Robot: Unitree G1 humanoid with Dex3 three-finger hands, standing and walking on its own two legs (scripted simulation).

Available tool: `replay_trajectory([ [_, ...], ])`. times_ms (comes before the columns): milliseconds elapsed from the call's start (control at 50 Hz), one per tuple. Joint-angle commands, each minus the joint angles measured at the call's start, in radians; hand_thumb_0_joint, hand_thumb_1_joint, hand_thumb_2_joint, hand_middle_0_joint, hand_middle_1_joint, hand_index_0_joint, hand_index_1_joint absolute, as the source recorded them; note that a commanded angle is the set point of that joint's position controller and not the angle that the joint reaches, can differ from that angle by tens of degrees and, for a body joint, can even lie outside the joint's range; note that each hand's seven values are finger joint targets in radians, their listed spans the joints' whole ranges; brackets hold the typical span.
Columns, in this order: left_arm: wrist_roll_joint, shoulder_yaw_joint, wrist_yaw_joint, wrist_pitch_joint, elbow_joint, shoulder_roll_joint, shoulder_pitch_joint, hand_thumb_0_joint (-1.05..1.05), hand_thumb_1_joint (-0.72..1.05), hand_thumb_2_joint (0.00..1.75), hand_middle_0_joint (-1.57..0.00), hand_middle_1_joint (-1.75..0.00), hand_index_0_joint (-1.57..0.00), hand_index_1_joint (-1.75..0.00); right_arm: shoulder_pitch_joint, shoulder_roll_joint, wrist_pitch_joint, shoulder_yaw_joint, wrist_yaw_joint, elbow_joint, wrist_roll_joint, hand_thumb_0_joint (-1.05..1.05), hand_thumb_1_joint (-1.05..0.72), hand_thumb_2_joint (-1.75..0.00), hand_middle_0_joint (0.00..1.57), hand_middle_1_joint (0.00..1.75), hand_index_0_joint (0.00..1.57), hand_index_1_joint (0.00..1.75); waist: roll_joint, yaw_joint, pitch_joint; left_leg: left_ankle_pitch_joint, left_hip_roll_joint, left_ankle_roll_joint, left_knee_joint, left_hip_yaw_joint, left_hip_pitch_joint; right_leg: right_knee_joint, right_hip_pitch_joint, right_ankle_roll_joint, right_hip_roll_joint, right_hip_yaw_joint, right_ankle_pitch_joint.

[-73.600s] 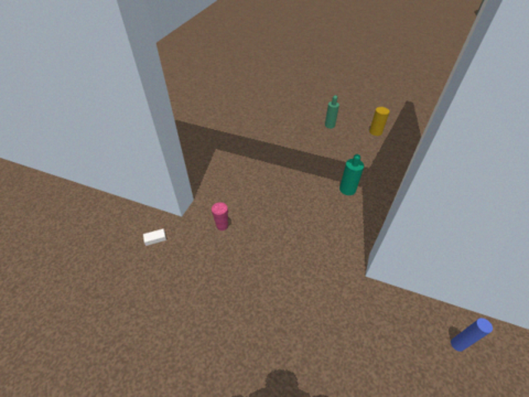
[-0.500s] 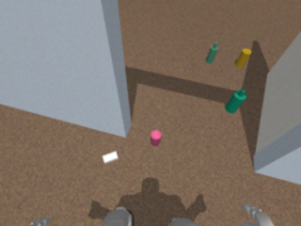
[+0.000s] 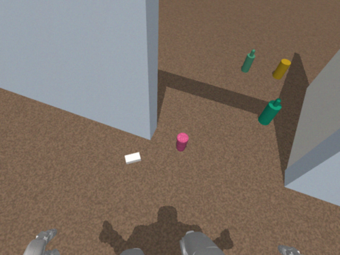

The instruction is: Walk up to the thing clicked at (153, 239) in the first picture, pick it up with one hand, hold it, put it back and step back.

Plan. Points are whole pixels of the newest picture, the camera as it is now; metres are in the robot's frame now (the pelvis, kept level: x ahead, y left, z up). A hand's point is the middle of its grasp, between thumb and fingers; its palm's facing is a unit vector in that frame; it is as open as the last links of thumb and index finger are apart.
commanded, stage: step back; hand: left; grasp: from above
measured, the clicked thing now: (132, 158) +0.70 +0.19 -0.75
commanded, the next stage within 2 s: none
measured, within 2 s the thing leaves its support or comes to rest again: neither
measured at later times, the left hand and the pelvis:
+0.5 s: hand out of the picture -0.06 +0.24 -0.13, palm faces -0.03 -0.90 -0.44, open 7.4 cm; pelvis -0.16 -0.03 +0.00, yaw -1 degrees
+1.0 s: hand out of the picture -0.27 +0.23 -0.15, palm faces -0.06 -0.91 -0.41, open 7.4 cm; pelvis -0.35 -0.04 -0.01, yaw -3 degrees
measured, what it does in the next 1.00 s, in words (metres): walks backwards: right foot, then left foot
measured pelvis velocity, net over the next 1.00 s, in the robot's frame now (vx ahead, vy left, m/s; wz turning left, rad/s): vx -0.35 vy -0.04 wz -0.06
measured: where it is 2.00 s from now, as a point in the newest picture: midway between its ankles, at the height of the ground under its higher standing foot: outside the picture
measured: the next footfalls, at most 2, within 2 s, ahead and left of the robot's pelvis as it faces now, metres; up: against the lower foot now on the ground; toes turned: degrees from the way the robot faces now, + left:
right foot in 0.24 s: -0.08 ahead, -0.15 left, +0.00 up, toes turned -2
left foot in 0.60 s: -0.18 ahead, +0.10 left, +0.00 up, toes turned -1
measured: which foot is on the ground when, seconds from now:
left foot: down 0.00-0.28, up 0.30-0.58, down 0.60-0.96, up 0.98-1.00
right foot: up 0.00-0.22, down 0.24-0.62, up 0.64-0.92, down 0.94-1.00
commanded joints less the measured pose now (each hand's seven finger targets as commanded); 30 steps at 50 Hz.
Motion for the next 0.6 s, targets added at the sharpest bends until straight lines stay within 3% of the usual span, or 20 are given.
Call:
replay_trajectory([
  [0,0.009,0.060,0.012,-0.035,-0.057,0.172,0.083,0.00,0.90,0.90,-0.20,-0.30,-0.20,-0.30,-0.039,-0.249,-0.027,-0.076,-0.034,-0.106,0.001,0.00,-0.90,-0.90,0.20,0.30,0.20,0.30,0.155,0.016,-0.192,0.528,0.272,0.221,-0.154,-0.220,0.150,0.116,-0.028,0.032,-0.012,0.029,0.000],
  [60,0.015,0.056,0.004,-0.039,-0.072,0.166,0.061,0.00,0.90,0.90,-0.20,-0.30,-0.20,-0.30,0.018,-0.259,-0.026,-0.082,-0.037,-0.109,0.003,0.00,-0.90,-0.90,0.20,0.30,0.20,0.30,0.160,-0.029,-0.203,0.507,0.275,0.239,-0.140,-0.208,0.218,-0.029,-0.032,0.058,-0.024,0.003,-0.004],
  [120,0.015,0.055,0.000,-0.045,-0.065,0.156,0.085,0.00,0.90,0.90,-0.20,-0.30,-0.20,-0.30,0.016,-0.275,-0.020,-0.086,-0.031,-0.123,0.000,0.00,-0.90,-0.90,0.20,0.30,0.20,0.30,0.220,-0.029,-0.238,0.468,0.279,0.225,-0.135,-0.207,0.228,-0.222,0.047,0.051,-0.057,-0.053,0.005],
  [160,0.016,0.057,-0.003,-0.050,-0.036,0.152,0.147,0.00,0.90,0.90,-0.20,-0.30,-0.20,-0.30,-0.038,-0.287,-0.010,-0.088,-0.028,-0.141,0.004,0.00,-0.90,-0.90,0.20,0.30,0.20,0.30,0.255,0.004,-0.267,0.415,0.278,0.194,-0.110,-0.194,0.172,-0.410,0.153,0.029,-0.088,-0.093,0.065],
  [200,0.024,0.061,-0.008,-0.055,0.013,0.148,0.220,0.00,0.90,0.90,-0.20,-0.30,-0.20,-0.30,-0.064,-0.290,0.005,-0.087,-0.026,-0.143,0.015,0.00,-0.90,-0.90,0.20,0.30,0.20,0.30,0.228,0.038,-0.287,0.291,0.215,0.123,-0.050,-0.138,0.040,-0.665,0.324,0.001,-0.073,-0.144,0.268],
  [220,0.039,0.072,-0.008,-0.060,0.010,0.189,0.218,0.00,0.90,0.90,-0.20,-0.30,-0.20,-0.30,-0.049,-0.261,0.009,-0.076,-0.025,-0.142,0.023,0.00,-0.90,-0.90,0.20,0.30,0.20,0.30,0.161,0.031,-0.255,0.132,0.168,0.068,-0.017,-0.134,-0.102,-0.680,0.384,-0.021,-0.110,-0.059,0.266],
  [240,0.049,0.093,-0.009,-0.065,-0.007,0.269,0.208,0.00,0.90,0.90,-0.20,-0.30,-0.20,-0.30,-0.042,-0.200,0.008,-0.061,-0.022,-0.158,0.031,0.00,-0.90,-0.90,0.20,0.30,0.20,0.30,-0.096,0.029,-0.219,-0.129,0.007,-0.004,0.177,-0.073,-0.298,-0.735,0.398,-0.096,-0.319,0.257,0.244],
  [260,0.045,0.111,-0.009,-0.059,-0.048,0.377,0.143,0.00,0.90,0.90,-0.20,-0.30,-0.20,-0.30,-0.107,-0.213,0.010,-0.072,-0.040,-0.169,0.029,0.00,-0.90,-0.90,0.20,0.30,0.20,0.30,-0.257,0.095,-0.169,-0.332,-0.085,-0.036,0.433,-0.090,-0.249,-0.826,0.123,-0.275,-0.523,0.463,0.265],
  [280,0.040,0.101,-0.004,-0.063,-0.068,0.344,0.083,0.00,0.90,0.90,-0.20,-0.30,-0.20,-0.30,-0.096,-0.240,0.014,-0.081,-0.043,-0.152,0.024,0.00,-0.90,-0.90,0.20,0.30,0.20,0.30,-0.180,0.064,-0.105,-0.306,-0.057,-0.045,0.573,-0.176,-0.212,-0.844,0.012,-0.290,-0.532,0.448,0.265],
  [300,0.033,0.085,0.004,-0.067,-0.089,0.286,-0.008,0.00,0.90,0.90,-0.20,-0.30,-0.20,-0.30,-0.036,-0.243,0.013,-0.078,-0.040,-0.126,0.031,0.00,-0.90,-0.90,0.20,0.30,0.20,0.30,-0.077,0.009,-0.093,-0.233,-0.078,-0.034,0.628,-0.198,-0.206,-0.766,0.037,-0.244,-0.438,0.279,0.400],
  [320,0.038,0.073,0.007,-0.066,-0.089,0.244,-0.053,0.00,0.90,0.90,-0.20,-0.30,-0.20,-0.30,0.003,-0.229,0.009,-0.075,-0.038,-0.102,0.035,0.00,-0.90,-0.90,0.20,0.30,0.20,0.30,-0.049,-0.023,-0.094,-0.184,-0.104,-0.031,0.640,-0.167,-0.194,-0.715,0.052,-0.190,-0.352,0.144,0.489],
  [340,0.043,0.076,0.008,-0.064,-0.092,0.231,-0.058,0.00,0.90,0.90,-0.20,-0.30,-0.20,-0.30,0.027,-0.219,0.005,-0.069,-0.039,-0.092,0.036,0.00,-0.90,-0.90,0.20,0.30,0.20,0.30,-0.095,-0.024,-0.112,-0.165,-0.110,-0.039,0.637,-0.139,-0.187,-0.698,0.081,-0.171,-0.326,0.090,0.496],
  [400,0.048,0.067,0.013,-0.059,-0.095,0.212,0.016,0.00,0.90,0.90,-0.20,-0.30,-0.20,-0.30,0.022,-0.215,0.001,-0.061,-0.038,-0.097,0.024,0.00,-0.90,-0.90,0.20,0.30,0.20,0.30,-0.114,0.032,-0.148,-0.210,-0.080,-0.056,0.508,-0.096,-0.214,-0.654,0.244,-0.177,-0.323,0.069,0.569],
  [460,0.044,0.069,0.022,-0.051,-0.085,0.223,0.075,0.00,0.90,0.90,-0.20,-0.30,-0.20,-0.30,0.004,-0.203,-0.003,-0.059,-0.035,-0.106,0.016,0.00,-0.90,-0.90,0.20,0.30,0.20,0.30,-0.146,0.072,-0.180,-0.251,-0.042,-0.058,0.295,-0.049,-0.199,-0.625,0.371,-0.192,-0.363,0.100,0.638],
  [500,0.038,0.065,0.024,-0.045,-0.100,0.234,0.036,0.00,0.90,0.90,-0.20,-0.30,-0.20,-0.30,0.052,-0.202,-0.004,-0.063,-0.029,-0.093,0.011,0.00,-0.90,-0.90,0.20,0.30,0.20,0.30,-0.180,0.043,-0.203,-0.217,0.001,-0.038,0.128,-0.012,-0.104,-0.604,0.338,-0.176,-0.373,0.109,0.637],
  [520,0.031,0.059,0.019,-0.039,-0.098,0.226,0.030,0.00,0.90,0.90,-0.20,-0.30,-0.20,-0.30,0.078,-0.200,-0.008,-0.066,-0.026,-0.072,0.012,0.00,-0.90,-0.90,0.20,0.30,0.20,0.30,-0.155,0.034,-0.225,-0.153,-0.016,-0.029,0.019,0.021,-0.056,-0.568,0.347,-0.163,-0.345,0.079,0.616],
  [540,0.025,0.055,0.016,-0.032,-0.105,0.234,0.005,0.00,0.90,0.90,-0.20,-0.30,-0.20,-0.30,0.130,-0.205,-0.009,-0.073,-0.024,-0.051,0.008,0.00,-0.90,-0.90,0.20,0.30,0.20,0.30,-0.142,0.006,-0.245,-0.038,-0.021,-0.015,-0.107,0.049,0.036,-0.526,0.293,-0.138,-0.334,0.059,0.597],
  [560,0.022,0.045,0.013,-0.026,-0.106,0.212,0.015,0.00,0.90,0.90,-0.20,-0.30,-0.20,-0.30,0.146,-0.221,-0.013,-0.081,-0.026,-0.043,0.004,0.00,-0.90,-0.90,0.20,0.30,0.20,0.30,-0.092,0.001,-0.245,0.058,0.006,0.003,-0.197,0.006,0.097,-0.481,0.222,-0.095,-0.305,0.046,0.506],
  [580,0.017,0.032,0.009,-0.023,-0.111,0.171,0.050,0.00,0.90,0.90,-0.20,-0.30,-0.20,-0.30,0.125,-0.289,-0.016,-0.099,-0.026,-0.056,-0.014,0.00,-0.90,-0.90,0.20,0.30,0.20,0.30,0.069,0.012,-0.250,0.129,0.190,0.068,-0.245,-0.261,0.176,-0.342,0.054,-0.035,-0.208,-0.008,0.318],
])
